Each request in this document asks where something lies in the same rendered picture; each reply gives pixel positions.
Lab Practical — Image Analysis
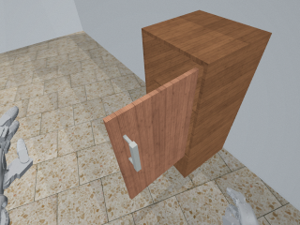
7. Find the handle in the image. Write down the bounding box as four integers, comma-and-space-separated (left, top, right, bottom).
123, 134, 142, 172

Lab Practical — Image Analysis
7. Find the robot left forearm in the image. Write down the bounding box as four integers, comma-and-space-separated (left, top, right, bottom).
0, 194, 10, 225

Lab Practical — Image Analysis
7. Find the robot right hand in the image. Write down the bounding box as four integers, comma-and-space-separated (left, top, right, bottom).
222, 187, 259, 225

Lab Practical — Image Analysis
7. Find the robot left hand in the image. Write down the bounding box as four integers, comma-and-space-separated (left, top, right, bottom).
0, 106, 33, 194

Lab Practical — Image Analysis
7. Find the cupboard door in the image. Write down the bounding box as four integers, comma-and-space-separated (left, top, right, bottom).
102, 67, 199, 200

